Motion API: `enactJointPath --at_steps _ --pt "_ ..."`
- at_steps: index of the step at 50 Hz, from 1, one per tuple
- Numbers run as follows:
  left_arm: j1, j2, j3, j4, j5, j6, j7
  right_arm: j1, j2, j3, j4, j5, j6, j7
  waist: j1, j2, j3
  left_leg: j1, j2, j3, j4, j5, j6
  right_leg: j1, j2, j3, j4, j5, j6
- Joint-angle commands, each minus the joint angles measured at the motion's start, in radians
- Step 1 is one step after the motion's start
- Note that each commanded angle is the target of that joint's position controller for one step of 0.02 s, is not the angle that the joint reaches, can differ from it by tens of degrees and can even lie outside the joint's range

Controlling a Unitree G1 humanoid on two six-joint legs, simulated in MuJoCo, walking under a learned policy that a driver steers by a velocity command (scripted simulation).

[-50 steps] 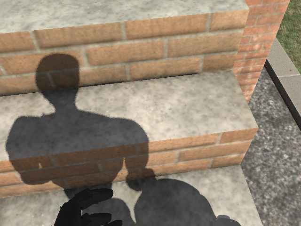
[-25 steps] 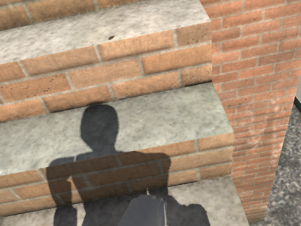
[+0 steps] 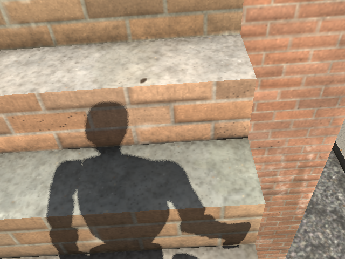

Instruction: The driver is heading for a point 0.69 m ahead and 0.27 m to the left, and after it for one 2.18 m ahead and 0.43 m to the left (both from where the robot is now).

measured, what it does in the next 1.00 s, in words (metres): walks backwards: right foot 0.22 m lower, then left foot 0.23 m higher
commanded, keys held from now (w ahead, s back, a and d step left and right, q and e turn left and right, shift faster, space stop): w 1.00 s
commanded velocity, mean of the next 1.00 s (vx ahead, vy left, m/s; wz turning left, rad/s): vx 0.50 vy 0.00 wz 0.00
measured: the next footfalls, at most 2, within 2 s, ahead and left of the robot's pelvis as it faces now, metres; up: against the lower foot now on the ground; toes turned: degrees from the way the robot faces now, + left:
right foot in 0.06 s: -0.11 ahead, -0.11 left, -0.22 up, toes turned -2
left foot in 0.44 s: +0.12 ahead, +0.13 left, +0.02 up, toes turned +14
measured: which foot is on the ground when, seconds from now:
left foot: down 0.00-0.00, up 0.02-0.42, down 0.44-0.80, up 0.82-1.00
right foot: up 0.00-0.04, down 0.06-0.42, up 0.44-0.72, down 0.74-0.82, up 0.84-0.90, down 0.92-1.00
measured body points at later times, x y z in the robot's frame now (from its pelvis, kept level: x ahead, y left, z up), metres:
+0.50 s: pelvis -0.03 +0.04 -0.01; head -0.04 +0.01 +0.44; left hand -0.04 +0.27 -0.14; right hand +0.20 -0.12 -0.11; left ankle +0.08 +0.12 -0.62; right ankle -0.11 -0.12 -0.63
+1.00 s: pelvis -0.14 +0.03 -0.12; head -0.15 +0.03 +0.33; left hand -0.35 +0.16 -0.25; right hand +0.19 -0.04 -0.13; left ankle -0.21 +0.12 -0.57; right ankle -0.19 -0.04 -0.84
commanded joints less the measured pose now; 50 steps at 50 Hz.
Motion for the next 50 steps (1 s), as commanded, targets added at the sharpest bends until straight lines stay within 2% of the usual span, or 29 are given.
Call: enactJointPath --at_steps 1,2,3,4,5,7,8,10,12,15,16,17,19,21,23,24,26,31,38,40,42,43,44,45,46,47,48,49,50 --pt "0.334 -0.014 -0.011 0.176 -0.060 -0.035 -0.019 -0.071 -0.047 -0.006 -0.153 -0.014 -0.003 -0.044 0.064 -0.071 0.040 0.312 -0.050 -0.008 0.170 -0.040 0.092 0.132 -0.030 -0.190 -0.977 0.521 -0.049" --pt "0.340 -0.106 -0.043 0.221 -0.061 -0.052 -0.019 0.034 -0.011 -0.013 -0.146 -0.005 0.018 -0.033 0.005 -0.057 -0.031 0.255 -0.110 -0.003 0.442 0.041 0.135 0.249 -0.104 -0.061 -1.022 0.443 -0.021" --pt "0.370 -0.059 -0.049 0.230 -0.039 -0.073 -0.019 0.016 0.112 0.016 -0.202 0.016 0.003 -0.003 -0.034 -0.125 -0.011 0.110 -0.144 0.048 0.689 0.068 0.115 0.307 -0.132 -0.079 -0.977 0.759 0.016" --pt "0.271 0.008 -0.046 0.214 -0.009 -0.080 -0.011 0.057 0.222 0.035 -0.230 0.041 0.011 0.027 -0.155 -0.115 -0.087 -0.184 -0.158 0.012 1.061 0.019 0.062 0.508 -0.217 0.038 -0.728 1.216 0.061" --pt "0.425 0.184 0.007 0.238 0.077 -0.090 -0.021 -0.031 0.268 0.066 -0.289 0.073 -0.004 0.041 -0.099 -0.197 -0.064 -0.575 -0.185 0.064 1.258 -0.139 -0.004 0.810 -0.254 0.040 -0.330 1.860 0.057" --pt "0.611 0.177 0.028 0.317 0.064 -0.096 0.005 -0.267 0.191 0.079 -0.387 -0.010 -0.048 0.042 0.032 -0.019 -0.025 -0.915 -0.162 0.005 1.338 0.006 0.002 0.962 -0.271 0.180 -0.322 1.491 0.044" --pt "0.624 0.098 0.021 0.329 0.061 -0.100 0.020 -0.373 0.228 0.093 -0.426 -0.027 -0.051 0.048 0.055 -0.105 -0.013 -0.905 -0.071 -0.027 1.358 0.095 0.003 0.849 -0.318 0.297 -0.359 1.259 0.013" --pt "0.315 0.174 0.067 0.224 0.043 -0.136 0.062 -0.290 0.080 0.050 -0.429 -0.004 -0.003 0.082 -0.112 -0.100 0.074 -0.727 0.035 -0.189 1.277 0.253 -0.026 0.544 -0.490 0.493 -0.644 0.611 -0.126" --pt "0.262 0.099 0.046 0.193 0.034 -0.128 0.042 -0.302 0.068 0.035 -0.398 0.014 0.040 0.081 -0.108 -0.010 0.244 -0.698 -0.004 -0.089 1.261 0.259 -0.047 0.387 -0.385 0.393 -0.711 0.453 -0.133" --pt "0.225 0.084 0.043 0.188 0.030 -0.099 0.038 -0.233 0.080 0.055 -0.374 0.070 0.057 0.045 -0.104 -0.199 0.319 -0.469 0.003 -0.038 0.817 0.087 0.005 0.250 -0.237 0.153 -0.785 0.495 -0.049" --pt "0.160 0.035 0.027 0.198 0.016 -0.079 0.030 -0.142 0.096 0.070 -0.357 0.087 0.051 0.019 -0.164 -0.241 0.241 -0.017 -0.048 -0.015 0.510 0.014 0.089 0.062 -0.153 -0.059 -0.758 1.064 0.013" --pt "0.316 -0.016 0.000 0.208 -0.026 -0.056 0.007 -0.304 0.074 0.092 -0.407 0.100 0.011 0.018 -0.035 -0.157 0.169 0.238 -0.060 0.006 0.229 -0.030 0.134 -0.060 -0.097 0.004 -0.686 1.402 -0.024" --pt "0.445 0.144 0.018 0.245 -0.031 -0.079 -0.006 -0.101 0.064 0.061 -0.377 0.109 0.006 0.022 -0.064 -0.324 -0.153 0.573 -0.106 -0.092 -0.042 -0.039 0.104 0.018 -0.164 0.130 -0.467 1.502 -0.052" --pt "0.381 0.286 0.061 0.227 -0.040 -0.112 -0.041 0.251 -0.021 0.014 -0.200 0.050 0.036 0.031 -0.179 -0.242 -0.385 0.756 -0.131 -0.182 -0.125 -0.117 0.042 0.082 -0.153 0.120 -0.271 1.156 -0.090" --pt "0.141 0.176 0.047 0.141 0.010 -0.111 -0.066 0.242 -0.106 -0.031 -0.066 -0.018 0.063 0.063 -0.154 0.087 -0.211 0.569 0.007 -0.471 -0.383 -0.348 0.108 -0.162 0.041 0.137 0.353 0.206 -0.102" --pt "0.016 0.128 0.056 0.027 0.013 -0.079 -0.067 0.068 -0.149 -0.051 -0.129 -0.021 0.071 0.046 -0.112 0.090 -0.131 0.330 0.155 -0.706 -0.613 -0.654 0.139 -0.307 0.092 0.209 0.787 0.144 -0.079" --pt "-0.096 -0.020 0.016 -0.118 0.075 -0.027 -0.049 -0.154 -0.048 -0.019 -0.094 0.008 0.028 0.039 0.027 0.067 0.144 -0.136 0.202 -0.603 -0.612 -0.642 0.069 -0.431 0.090 0.210 0.948 0.105 -0.065" --pt "0.269 0.019 0.036 0.035 0.011 0.022 -0.042 -0.276 -0.050 -0.014 -0.012 -0.008 -0.041 0.035 0.219 0.036 0.100 -0.360 0.161 -0.150 -0.564 -0.398 0.000 -0.229 0.134 0.045 0.804 0.147 -0.002" --pt "0.344 0.005 0.029 -0.014 0.005 0.073 -0.004 -0.334 -0.072 -0.016 -0.155 -0.010 -0.061 -0.014 0.124 0.098 0.012 -0.188 0.320 -0.227 -0.595 -0.502 -0.027 -0.122 0.025 -0.008 0.413 -0.171 -0.065" --pt "0.560 -0.032 0.017 0.017 0.042 0.072 -0.009 -0.428 -0.043 -0.015 -0.209 -0.017 -0.049 -0.017 0.241 -0.065 0.037 -0.130 0.095 0.071 -0.261 -0.358 -0.198 0.009 0.026 -0.047 -0.176 -0.219 -0.192" --pt "0.627 -0.070 0.024 0.143 0.116 -0.009 -0.041 -0.369 0.062 0.010 -0.171 0.025 -0.038 0.021 0.240 -0.542 0.129 -0.015 -0.109 0.244 0.587 -0.184 -0.165 -0.051 0.017 -0.123 -0.445 0.291 -0.214" --pt "0.303 -0.072 0.010 0.078 0.073 -0.028 -0.034 -0.285 0.102 0.033 -0.203 0.067 -0.033 0.004 0.066 -0.422 0.063 0.082 -0.058 0.104 0.764 -0.110 -0.073 -0.066 -0.043 -0.212 -0.690 0.530 -0.147" --pt "0.190 -0.074 -0.003 0.072 0.047 -0.051 -0.020 -0.093 0.111 0.031 -0.197 0.057 -0.019 0.004 -0.082 -0.086 -0.023 0.235 -0.035 0.047 0.618 -0.032 0.002 -0.015 -0.060 -0.214 -0.844 0.485 -0.058" --pt "0.229 -0.036 -0.003 0.079 0.041 -0.077 -0.008 -0.033 0.138 0.031 -0.230 0.045 -0.008 0.002 -0.131 0.104 -0.066 0.271 -0.030 -0.015 0.593 0.034 0.033 0.078 -0.089 -0.086 -0.864 0.418 -0.035" --pt "0.339 -0.012 0.004 0.087 0.089 -0.097 -0.012 -0.146 0.160 0.036 -0.263 0.016 -0.006 0.031 -0.087 0.261 -0.031 -0.027 -0.109 -0.073 0.768 0.164 0.013 0.261 -0.128 0.163 -0.655 0.317 -0.054" --pt "0.388 0.110 0.035 0.053 0.127 -0.102 -0.017 -0.195 0.227 0.061 -0.322 0.039 -0.008 0.036 -0.059 0.080 0.019 -0.287 -0.162 -0.138 1.000 0.081 -0.027 0.408 -0.200 0.223 -0.504 0.695 -0.055" --pt "0.407 0.164 0.060 0.040 0.117 -0.099 -0.020 -0.072 0.076 0.030 -0.315 -0.005 -0.026 0.058 -0.072 0.034 -0.035 -0.425 -0.154 -0.221 0.987 0.238 -0.053 0.614 -0.287 0.390 -0.455 0.555 -0.130" --pt "0.183 0.277 0.116 -0.035 0.084 -0.095 0.000 -0.112 -0.090 -0.015 -0.391 -0.048 0.003 0.055 -0.142 -0.324 -0.045 -0.348 -0.069 -0.303 0.991 0.200 -0.093 0.502 -0.471 0.631 -0.516 0.471 -0.266" --pt "0.146 0.177 0.087 -0.057 0.041 -0.102 0.009 -0.213 -0.155 -0.025 -0.377 -0.036 0.012 0.054 -0.106 -0.145 0.053 -0.340 0.021 -0.389 0.585 0.358 -0.112 0.464 -0.488 0.755 -0.652 0.033 -0.293"
Keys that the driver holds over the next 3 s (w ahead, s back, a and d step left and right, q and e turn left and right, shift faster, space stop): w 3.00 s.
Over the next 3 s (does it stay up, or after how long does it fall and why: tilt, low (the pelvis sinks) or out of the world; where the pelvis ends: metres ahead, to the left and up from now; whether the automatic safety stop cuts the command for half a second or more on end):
stays up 0.43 0.35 0.48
